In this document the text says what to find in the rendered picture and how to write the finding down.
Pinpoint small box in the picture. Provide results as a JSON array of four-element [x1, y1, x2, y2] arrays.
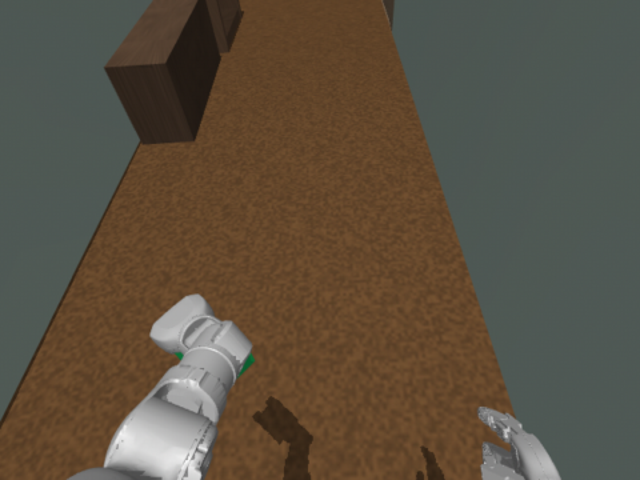
[[175, 353, 255, 377]]

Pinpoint left robot arm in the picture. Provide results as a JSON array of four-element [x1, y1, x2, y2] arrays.
[[67, 314, 252, 480]]

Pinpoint right robot hand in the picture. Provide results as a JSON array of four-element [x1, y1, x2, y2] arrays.
[[477, 407, 561, 480]]

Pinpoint bookshelf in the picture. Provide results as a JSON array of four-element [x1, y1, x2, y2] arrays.
[[206, 0, 242, 53]]

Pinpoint left robot hand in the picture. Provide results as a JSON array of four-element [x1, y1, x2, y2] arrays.
[[150, 294, 215, 354]]

